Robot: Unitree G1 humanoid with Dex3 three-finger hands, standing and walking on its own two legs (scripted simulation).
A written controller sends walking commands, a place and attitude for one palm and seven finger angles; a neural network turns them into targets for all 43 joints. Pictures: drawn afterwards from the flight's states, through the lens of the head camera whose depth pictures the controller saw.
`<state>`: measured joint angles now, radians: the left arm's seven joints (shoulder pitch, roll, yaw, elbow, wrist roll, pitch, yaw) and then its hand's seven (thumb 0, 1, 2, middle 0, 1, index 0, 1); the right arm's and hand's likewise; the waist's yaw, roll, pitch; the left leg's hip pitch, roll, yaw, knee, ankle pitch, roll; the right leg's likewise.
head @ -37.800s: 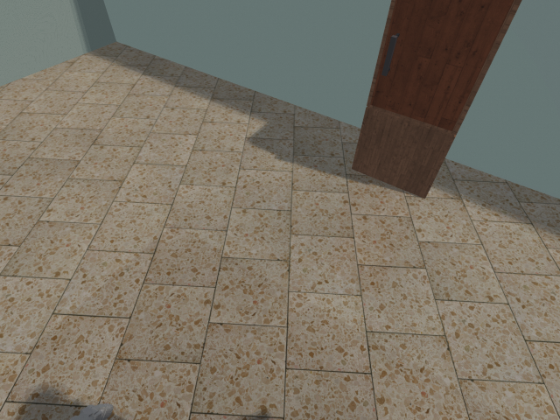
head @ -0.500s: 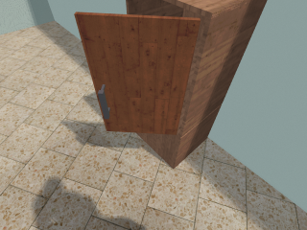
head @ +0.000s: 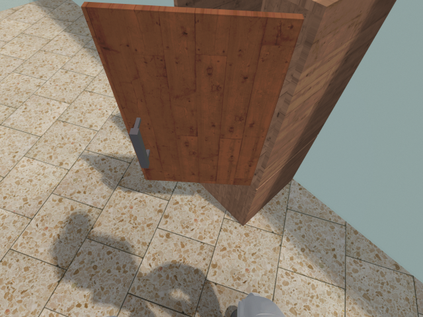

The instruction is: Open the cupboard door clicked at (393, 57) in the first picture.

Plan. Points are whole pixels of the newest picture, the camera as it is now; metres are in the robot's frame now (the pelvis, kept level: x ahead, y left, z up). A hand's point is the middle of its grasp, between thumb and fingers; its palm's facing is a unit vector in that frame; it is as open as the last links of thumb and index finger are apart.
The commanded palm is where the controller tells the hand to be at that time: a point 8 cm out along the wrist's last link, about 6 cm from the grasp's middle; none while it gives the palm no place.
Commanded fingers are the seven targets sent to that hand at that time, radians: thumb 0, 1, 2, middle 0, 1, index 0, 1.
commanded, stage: come to a stop and stand still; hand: left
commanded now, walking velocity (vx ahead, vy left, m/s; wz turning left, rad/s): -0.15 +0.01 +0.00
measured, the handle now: (141, 144) +0.53 +0.22 -0.10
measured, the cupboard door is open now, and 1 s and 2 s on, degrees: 45 45 45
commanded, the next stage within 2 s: look again from close up in 1.24 s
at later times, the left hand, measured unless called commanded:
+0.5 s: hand out of the picture +0.03 +0.19 -0.19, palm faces +0.07 -0.98 -0.21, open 7.3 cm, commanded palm none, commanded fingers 0.00 0.90 0.90 -0.20 -0.30 -0.20 -0.30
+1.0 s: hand out of the picture -0.07 +0.16 -0.17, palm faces +0.04 -0.98 -0.17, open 7.3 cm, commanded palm none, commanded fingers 0.00 0.90 0.90 -0.20 -0.30 -0.20 -0.30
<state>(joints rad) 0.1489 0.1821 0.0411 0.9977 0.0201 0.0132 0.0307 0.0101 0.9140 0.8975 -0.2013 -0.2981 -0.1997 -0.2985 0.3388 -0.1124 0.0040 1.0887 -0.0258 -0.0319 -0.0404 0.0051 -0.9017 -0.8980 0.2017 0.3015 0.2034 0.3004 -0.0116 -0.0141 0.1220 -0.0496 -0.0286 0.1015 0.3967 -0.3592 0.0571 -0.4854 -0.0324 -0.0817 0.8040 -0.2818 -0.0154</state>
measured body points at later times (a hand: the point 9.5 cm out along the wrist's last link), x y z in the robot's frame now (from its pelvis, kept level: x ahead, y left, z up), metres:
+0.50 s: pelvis -0.02 +0.00 -0.01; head +0.00 +0.02 +0.44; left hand +0.03 +0.25 -0.17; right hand +0.06 -0.23 -0.15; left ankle -0.03 +0.12 -0.74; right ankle +0.08 -0.10 -0.74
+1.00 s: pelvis -0.07 +0.00 +0.00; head -0.06 -0.01 +0.45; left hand -0.07 +0.21 -0.16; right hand -0.06 -0.22 -0.16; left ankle -0.03 +0.12 -0.74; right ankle -0.08 -0.10 -0.74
